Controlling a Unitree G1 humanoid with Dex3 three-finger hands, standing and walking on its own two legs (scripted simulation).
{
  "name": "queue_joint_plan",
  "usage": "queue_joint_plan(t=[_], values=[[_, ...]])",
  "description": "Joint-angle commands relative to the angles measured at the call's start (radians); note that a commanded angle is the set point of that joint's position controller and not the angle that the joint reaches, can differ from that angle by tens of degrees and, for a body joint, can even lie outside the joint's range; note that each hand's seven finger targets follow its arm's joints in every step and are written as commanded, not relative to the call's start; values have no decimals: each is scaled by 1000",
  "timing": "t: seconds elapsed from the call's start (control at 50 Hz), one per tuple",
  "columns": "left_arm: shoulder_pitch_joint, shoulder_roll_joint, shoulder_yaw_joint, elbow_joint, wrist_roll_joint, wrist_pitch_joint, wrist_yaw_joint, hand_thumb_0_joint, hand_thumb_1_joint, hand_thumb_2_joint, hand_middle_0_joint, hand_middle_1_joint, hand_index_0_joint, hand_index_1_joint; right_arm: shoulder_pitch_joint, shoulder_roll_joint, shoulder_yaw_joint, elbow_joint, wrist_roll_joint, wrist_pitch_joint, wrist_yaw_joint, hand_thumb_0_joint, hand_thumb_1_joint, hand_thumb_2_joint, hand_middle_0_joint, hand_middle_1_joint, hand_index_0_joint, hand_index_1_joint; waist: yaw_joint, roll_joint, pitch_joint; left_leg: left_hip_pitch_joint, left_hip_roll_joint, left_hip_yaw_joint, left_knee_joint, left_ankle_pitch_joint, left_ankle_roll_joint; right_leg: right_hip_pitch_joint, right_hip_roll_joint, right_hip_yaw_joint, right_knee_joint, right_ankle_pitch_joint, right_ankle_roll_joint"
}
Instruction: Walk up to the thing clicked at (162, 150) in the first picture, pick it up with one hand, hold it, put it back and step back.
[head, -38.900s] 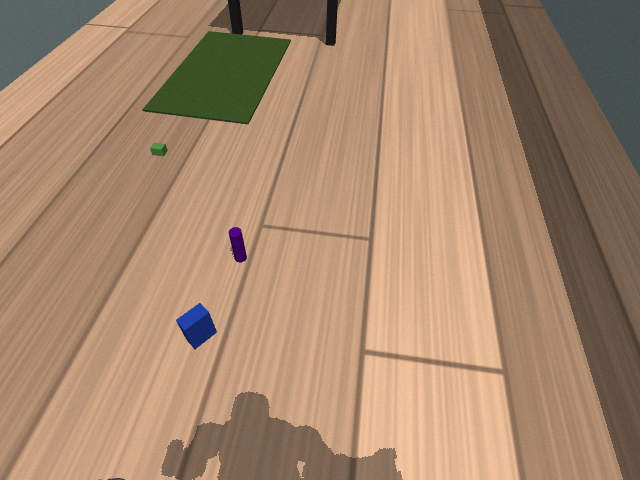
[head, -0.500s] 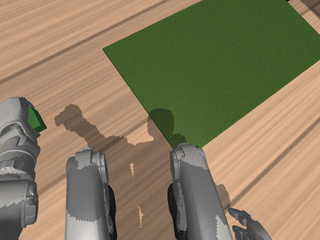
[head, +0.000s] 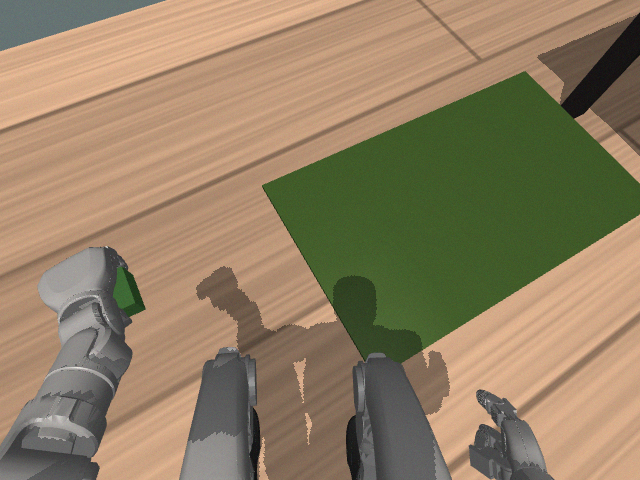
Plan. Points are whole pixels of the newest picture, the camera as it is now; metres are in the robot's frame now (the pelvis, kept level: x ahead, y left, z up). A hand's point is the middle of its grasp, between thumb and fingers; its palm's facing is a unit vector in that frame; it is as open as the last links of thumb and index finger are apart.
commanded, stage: lift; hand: left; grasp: from above
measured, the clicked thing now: (118, 295) +0.36 +0.29 -0.13
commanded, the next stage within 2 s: hold in 0.80 s
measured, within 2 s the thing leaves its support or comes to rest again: neither
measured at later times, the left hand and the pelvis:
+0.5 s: hand (76, 246) +0.35 +0.25 +0.06, palm faces -0.37 -0.27 -0.89, open 8.6 cm; pelvis +0.05 +0.00 +0.15, yaw +2 degrees
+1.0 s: hand (66, 198) +0.37 +0.23 +0.13, palm faces -0.35 -0.27 -0.90, open 8.6 cm; pelvis +0.07 +0.00 +0.20, yaw +2 degrees
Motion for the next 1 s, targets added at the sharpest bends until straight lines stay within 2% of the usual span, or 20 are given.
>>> queue_joint_plan(t=[0.0,0.02,0.06,0.1,0.12,0.18,0.22,0.32,0.44,0.48,0.54,0.6,0.64,0.66,0.76,0.78,0.88,0.9,0.92,0.98], values=[[-254,202,9,-215,28,25,41,0,622,428,-1133,-236,-1100,-270,70,-151,-48,-60,19,-31,-46,0,-905,-904,199,300,199,300,-27,69,-458,569,-41,63,-333,128,44,350,46,-5,-391,199,-32],[-234,208,12,-201,28,31,42,0,608,441,-1134,-224,-1094,-264,74,-149,-47,-55,22,-31,-51,0,-907,-904,199,300,199,300,-24,58,-449,598,-42,67,-356,156,45,394,47,-2,-415,224,-31],[-252,164,-24,-191,21,38,41,0,598,440,-1126,-219,-1086,-261,76,-140,-42,-44,22,-35,-61,0,-905,-904,199,300,199,300,-30,61,-396,646,-41,65,-418,167,42,432,45,-4,-463,233,-31],[-243,162,-23,-146,25,45,46,0,605,453,-1135,-214,-1091,-259,78,-138,-42,-34,22,-39,-70,0,-901,-903,199,300,199,300,-24,53,-357,687,-40,59,-473,171,38,472,44,-4,-508,230,-32],[-244,127,-45,-121,22,47,43,0,628,423,-1144,-193,-1104,-235,80,-133,-42,-30,23,-42,-73,0,-899,-903,199,300,199,300,-31,49,-330,709,-40,57,-503,167,36,486,43,-4,-532,226,-32],[-230,114,-51,-69,26,52,45,0,635,433,-1156,-187,-1113,-232,89,-132,-38,-23,25,-47,-77,0,-898,-903,199,300,199,300,-10,58,-300,799,-42,47,-585,208,26,559,42,-6,-587,252,-35],[-236,70,-81,-43,17,53,41,0,667,451,-1184,-188,-1139,-236,95,-126,-34,-31,25,-51,-78,0,-899,-903,199,300,199,300,-20,41,-261,830,-46,56,-627,239,29,608,44,-6,-639,287,-31],[-235,73,-83,-4,25,43,37,0,713,473,-1225,-188,-1178,-237,130,-127,-31,-35,24,-52,-74,0,-899,-903,200,300,199,300,-17,-8,-240,923,-60,76,-702,356,39,765,34,12,-741,424,-18],[-253,63,-82,-11,32,41,45,0,744,474,-1237,-184,-1191,-232,145,-126,-29,-34,21,-45,-66,0,-893,-899,200,300,199,300,-8,10,-230,1051,-62,80,-801,442,36,873,26,18,-825,501,-17],[-289,66,-84,-21,32,38,43,0,757,509,-1259,-173,-1204,-231,142,-133,-32,-42,18,-44,-63,0,-889,-898,200,300,199,300,-9,21,-223,1093,-61,80,-840,434,29,891,25,14,-857,481,-19],[-256,36,-97,4,29,41,42,0,769,514,-1276,-142,-1214,-207,131,-127,-32,-48,24,-40,-59,0,-884,-896,200,300,199,299,-2,1,-175,1121,-64,84,-902,398,28,925,25,17,-910,452,-18],[-284,33,-98,8,23,41,45,0,798,502,-1289,-145,-1231,-205,129,-128,-33,-48,25,-42,-54,0,-883,-895,200,299,199,299,-6,-24,-158,1144,-67,88,-938,391,29,961,26,21,-949,453,-13],[-273,-7,-114,28,13,48,46,0,783,483,-1284,-125,-1224,-187,127,-126,-33,-45,25,-42,-49,0,-883,-894,200,299,199,299,-3,-32,-159,1170,-68,95,-955,419,29,986,23,25,-965,482,-13],[-299,14,-108,-3,13,46,47,0,794,484,-1288,-137,-1229,-198,124,-129,-34,-49,26,-41,-47,0,-884,-895,200,299,199,299,4,-23,-168,1186,-70,98,-963,431,29,1003,23,25,-975,495,-11],[-287,-10,-123,23,17,65,42,0,807,475,-1287,-138,-1232,-195,112,-130,-35,-48,28,-37,-35,0,-883,-894,200,299,199,299,6,-63,-131,1202,-75,108,-999,453,33,1047,21,30,-1014,528,-4],[-305,11,-112,-4,15,64,41,0,817,462,-1298,-125,-1241,-183,111,-134,-35,-54,28,-36,-31,0,-882,-894,200,299,199,299,10,-48,-139,1213,-78,113,-1006,452,32,1060,18,33,-1022,527,-5],[-305,-21,-138,-18,24,79,20,0,807,442,-1291,-115,-1234,-174,89,-131,-32,-67,31,-28,-17,0,-884,-895,200,299,199,299,18,-66,-139,1264,-80,117,-1034,518,35,1115,17,34,-1044,598,1],[-295,-2,-127,-27,24,83,19,0,768,385,-1248,-124,-1202,-172,90,-132,-33,-69,32,-28,-13,0,-889,-895,200,299,199,299,25,-65,-142,1268,-83,119,-1036,530,37,1127,15,37,-1049,614,2],[-300,-8,-134,-29,25,87,13,0,740,370,-1225,-123,-1180,-170,88,-135,-33,-71,32,-27,-10,0,-890,-895,200,300,199,299,18,-66,-143,1281,-83,122,-1043,539,38,1133,15,36,-1052,625,2],[-302,-7,-142,-36,41,92,-5,0,714,364,-1214,-99,-1163,-152,76,-134,-31,-78,31,-22,-2,0,-888,-895,200,299,199,299,24,-68,-127,1302,-82,121,-1059,561,39,1147,16,34,-1066,644,4]])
